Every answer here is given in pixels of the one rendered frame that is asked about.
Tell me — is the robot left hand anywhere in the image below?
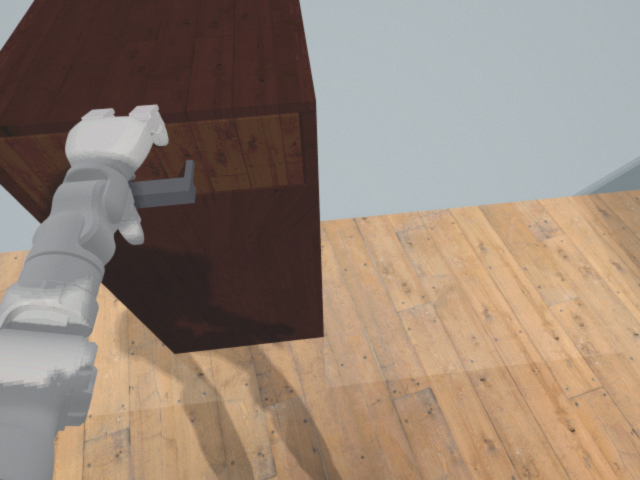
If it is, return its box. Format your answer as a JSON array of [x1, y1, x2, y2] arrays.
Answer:
[[65, 104, 169, 245]]

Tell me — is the drawer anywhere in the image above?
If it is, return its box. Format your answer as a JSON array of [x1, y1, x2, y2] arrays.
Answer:
[[0, 112, 304, 208]]

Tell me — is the handle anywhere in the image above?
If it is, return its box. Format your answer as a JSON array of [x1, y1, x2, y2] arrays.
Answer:
[[128, 160, 196, 209]]

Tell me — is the robot left forearm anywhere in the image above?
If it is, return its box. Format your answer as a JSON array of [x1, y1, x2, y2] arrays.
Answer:
[[0, 163, 129, 338]]

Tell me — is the left robot upper arm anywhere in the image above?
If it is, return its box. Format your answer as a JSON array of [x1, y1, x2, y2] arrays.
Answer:
[[0, 329, 98, 480]]

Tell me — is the cabinet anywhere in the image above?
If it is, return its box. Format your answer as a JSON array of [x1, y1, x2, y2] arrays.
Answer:
[[0, 0, 324, 354]]

